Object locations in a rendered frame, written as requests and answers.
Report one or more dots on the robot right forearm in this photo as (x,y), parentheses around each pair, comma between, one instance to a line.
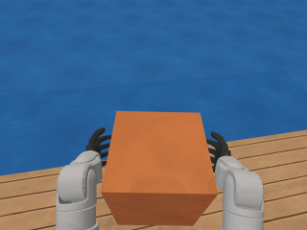
(243,195)

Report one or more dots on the robot right hand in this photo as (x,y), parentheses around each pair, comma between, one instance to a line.
(221,148)

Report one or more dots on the robot left hand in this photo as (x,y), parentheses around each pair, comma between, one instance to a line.
(95,141)

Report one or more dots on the carton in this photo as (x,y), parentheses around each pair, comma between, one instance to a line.
(158,169)

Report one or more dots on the robot left forearm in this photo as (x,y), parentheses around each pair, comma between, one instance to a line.
(77,192)

